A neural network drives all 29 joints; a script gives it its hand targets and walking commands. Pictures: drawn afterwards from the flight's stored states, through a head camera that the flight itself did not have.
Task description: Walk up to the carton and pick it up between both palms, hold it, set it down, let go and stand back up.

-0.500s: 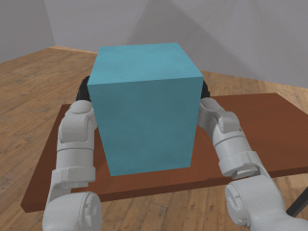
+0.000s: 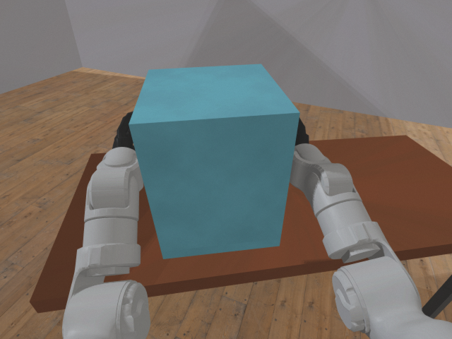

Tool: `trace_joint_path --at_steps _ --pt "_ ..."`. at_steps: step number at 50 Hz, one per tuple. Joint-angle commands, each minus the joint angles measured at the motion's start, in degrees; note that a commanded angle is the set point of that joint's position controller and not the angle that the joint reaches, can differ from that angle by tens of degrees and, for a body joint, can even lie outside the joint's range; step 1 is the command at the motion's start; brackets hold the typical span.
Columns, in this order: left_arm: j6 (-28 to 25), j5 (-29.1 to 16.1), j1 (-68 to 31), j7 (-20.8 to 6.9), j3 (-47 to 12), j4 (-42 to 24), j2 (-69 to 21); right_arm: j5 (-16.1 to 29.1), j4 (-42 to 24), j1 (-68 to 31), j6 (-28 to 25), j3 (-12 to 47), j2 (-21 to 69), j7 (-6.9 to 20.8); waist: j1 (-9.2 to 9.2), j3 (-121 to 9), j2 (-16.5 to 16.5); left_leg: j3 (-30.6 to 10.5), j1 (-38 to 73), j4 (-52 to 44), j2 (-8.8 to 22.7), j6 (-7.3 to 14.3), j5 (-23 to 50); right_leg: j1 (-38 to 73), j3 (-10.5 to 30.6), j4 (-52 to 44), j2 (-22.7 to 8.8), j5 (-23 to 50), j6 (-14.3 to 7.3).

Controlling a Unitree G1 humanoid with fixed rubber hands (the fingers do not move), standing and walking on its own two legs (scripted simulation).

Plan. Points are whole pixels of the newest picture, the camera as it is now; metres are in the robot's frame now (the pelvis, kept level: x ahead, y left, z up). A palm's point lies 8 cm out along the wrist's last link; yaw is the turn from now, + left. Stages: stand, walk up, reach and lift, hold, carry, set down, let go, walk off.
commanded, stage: hold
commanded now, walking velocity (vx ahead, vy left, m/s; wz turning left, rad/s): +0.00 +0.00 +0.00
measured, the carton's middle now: (214, 157) +0.37 +0.00 +0.21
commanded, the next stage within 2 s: none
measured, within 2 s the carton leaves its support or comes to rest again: neither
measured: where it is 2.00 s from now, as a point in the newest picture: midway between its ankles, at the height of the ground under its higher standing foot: outside the picture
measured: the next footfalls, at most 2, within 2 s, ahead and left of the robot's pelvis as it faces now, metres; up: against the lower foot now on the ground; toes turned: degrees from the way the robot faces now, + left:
none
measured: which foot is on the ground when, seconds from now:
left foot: down 0.00-1.00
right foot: down 0.00-1.00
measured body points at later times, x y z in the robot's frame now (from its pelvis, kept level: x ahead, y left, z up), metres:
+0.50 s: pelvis -0.01 +0.00 +0.00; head -0.07 +0.02 +0.44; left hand +0.38 +0.16 +0.22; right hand +0.38 -0.14 +0.22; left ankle +0.02 +0.13 -0.75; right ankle +0.00 -0.14 -0.75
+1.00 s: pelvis -0.01 +0.00 +0.00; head -0.07 +0.02 +0.44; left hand +0.38 +0.16 +0.22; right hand +0.38 -0.14 +0.22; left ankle +0.02 +0.13 -0.75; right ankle +0.00 -0.14 -0.75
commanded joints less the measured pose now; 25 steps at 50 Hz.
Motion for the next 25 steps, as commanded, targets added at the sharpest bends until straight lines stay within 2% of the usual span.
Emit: trace_joint_path --at_steps 1,2,4,5,6,7,8,9,10,11,12,14,15,16,17,18,19,21,23,24,25 --pt "-5.4 -10.3 -52.1 -8.7 -30.7 -10.6 -40.1 8.2 -23.8 -56.4 -2.7 18.9 44.9 5.9 -0.93 -24.3 2.5 2.2 11.1 -1.7 -5.3 -1.8 18.4 3.8 -0.5 -1.7 5.3 13.5 1.3" --pt "-5.5 -9.1 -50.1 -8.5 -29.4 -11.3 -39.2 7.6 -23.9 -55.9 -3.0 19.0 44.5 6.0 0.61 -24.1 2.5 1.4 12.0 -1.8 -4.7 -1.5 20.5 2.6 -0.3 -1.6 5.5 14.6 1.5" --pt "-5.2 -8.2 -49.6 -8.6 -28.9 -13.6 -37.0 7.8 -24.1 -54.6 -3.3 19.8 44.5 5.8 0.67 -25.7 1.9 1.7 13.8 -0.7 -4.7 -1.2 23.6 4.0 -0.4 -1.0 5.3 19.2 2.2" --pt "-5.1 -7.6 -49.3 -8.8 -28.2 -13.0 -36.4 7.8 -22.0 -53.2 -3.0 19.3 44.3 5.7 0.45 -23.9 2.1 2.0 13.7 -1.0 -4.7 -1.5 22.8 4.0 -0.5 -1.4 5.5 17.9 2.2" --pt "-5.0 -8.2 -48.8 -8.7 -29.7 -15.2 -37.0 8.5 -23.5 -52.7 -3.2 20.2 44.8 5.8 0.67 -24.8 2.5 1.9 14.2 -0.9 -4.5 -1.8 24.6 4.7 -0.5 -1.5 5.7 18.7 2.1" --pt "-4.6 -8.2 -48.5 -8.9 -29.3 -14.4 -37.0 8.2 -23.1 -52.1 -3.0 19.6 43.9 5.7 -0.02 -23.5 3.0 1.9 14.6 -1.1 -4.6 -2.2 23.6 4.1 -0.6 -1.6 5.6 17.4 2.1" --pt "-4.5 -7.9 -48.5 -9.1 -28.3 -14.2 -36.3 7.7 -22.5 -52.5 -2.9 18.9 43.4 5.7 0.37 -21.7 2.1 2.1 13.5 -1.4 -4.4 -2.0 23.1 3.4 -0.8 -2.0 5.6 16.2 1.8" --pt "-4.4 -8.5 -48.0 -9.3 -29.1 -12.8 -37.4 7.6 -25.1 -54.9 -3.5 19.6 43.3 5.6 0.25 -23.0 0.8 2.2 13.7 -1.3 -4.5 -1.8 21.4 3.3 -1.2 -2.1 5.6 14.6 2.0" --pt "-4.5 -8.6 -47.6 -9.6 -29.5 -12.5 -37.5 7.1 -25.0 -53.9 -3.6 19.4 43.8 5.6 0.55 -23.0 2.1 2.5 13.1 -1.5 -4.8 -1.3 20.6 3.8 -0.7 -2.1 5.3 14.3 2.0" --pt "-4.6 -8.8 -48.2 -9.6 -30.0 -12.3 -38.0 6.6 -26.9 -56.6 -4.0 19.3 43.4 5.5 0.31 -25.1 1.9 2.3 13.3 -1.6 -4.8 -1.3 19.5 3.7 -1.0 -2.0 5.5 13.0 2.0" --pt "-4.9 -9.1 -49.8 -9.1 -31.2 -14.5 -38.3 6.8 -25.8 -55.8 -4.0 18.7 44.0 5.7 -0.34 -23.9 2.9 2.0 13.7 -1.9 -4.4 -1.7 20.2 2.4 -1.2 -2.1 5.8 12.2 1.5" --pt "-5.1 -9.0 -51.0 -8.8 -31.2 -11.9 -39.0 5.5 -23.5 -55.5 -4.0 17.8 43.9 6.2 -0.68 -23.1 4.1 2.0 13.5 -2.3 -4.4 -1.7 17.6 0.3 -1.0 -2.7 5.5 9.2 1.0" --pt "-5.4 -9.5 -50.7 -8.7 -32.7 -14.5 -40.0 5.9 -25.0 -54.8 -4.4 18.1 44.7 6.3 -0.73 -24.2 4.8 2.1 12.9 -1.8 -4.5 -1.8 19.6 1.1 -0.9 -2.2 5.3 11.6 0.9" --pt "-5.1 -9.4 -50.9 -8.7 -31.7 -12.1 -39.1 5.3 -23.4 -55.8 -4.3 17.2 43.5 6.3 -0.91 -22.6 5.0 2.2 12.9 -1.8 -4.5 -1.8 18.4 0.3 -1.0 -2.4 5.3 10.7 1.0" --pt "-5.3 -9.8 -51.9 -8.6 -31.9 -12.4 -39.5 5.3 -22.7 -55.5 -4.3 17.4 44.1 6.4 -0.63 -21.7 4.8 2.0 12.7 -2.1 -4.3 -1.8 18.0 0.4 -0.8 -2.5 5.0 10.5 0.9" --pt "-5.5 -9.6 -51.6 -8.7 -32.1 -12.2 -39.2 4.7 -21.0 -54.1 -4.1 17.4 44.3 6.3 -1.3 -21.7 4.0 1.9 13.0 -2.2 -4.1 -1.7 17.7 0.0 -1.0 -2.4 5.0 10.3 0.7" --pt "-5.6 -9.2 -52.1 -8.7 -31.4 -12.6 -38.8 4.8 -19.6 -53.4 -3.8 17.3 44.4 6.4 -1.0 -21.2 4.6 2.2 12.6 -2.4 -4.4 -1.6 16.4 0.1 -1.0 -2.7 4.9 9.2 1.1" --pt "-5.5 -9.3 -51.7 -8.8 -31.6 -11.3 -39.4 5.0 -21.0 -54.9 -4.2 16.4 43.8 6.7 -1.06 -22.3 5.0 2.0 11.1 -2.6 -4.2 -1.5 15.4 1.6 -0.9 -2.4 4.7 7.5 0.7" --pt "-5.5 -9.0 -50.7 -9.2 -29.7 -7.5 -39.0 4.6 -22.8 -58.8 -4.6 17.6 44.1 6.6 0.32 -23.2 2.5 2.5 10.9 -3.0 -4.5 -0.3 13.0 1.3 -0.7 -2.5 4.4 6.8 1.4" --pt "-5.9 -10.0 -51.6 -9.0 -31.7 -8.6 -40.2 5.3 -24.5 -59.7 -5.2 18.4 44.7 6.6 0.02 -25.8 3.5 1.9 11.1 -2.6 -4.7 -0.4 15.3 1.4 -0.6 -2.2 4.7 8.9 1.2" --pt "-6.5 -10.5 -51.5 -8.6 -31.9 -10.1 -39.9 5.4 -23.3 -57.8 -5.3 17.7 44.4 6.6 -0.37 -26.3 4.5 1.8 11.6 -2.0 -4.5 -1.1 17.3 1.3 -0.8 -1.8 4.9 10.1 0.9"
